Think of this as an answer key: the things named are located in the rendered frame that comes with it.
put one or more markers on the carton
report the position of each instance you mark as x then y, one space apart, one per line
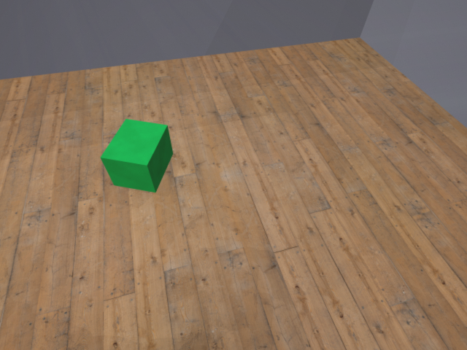
138 155

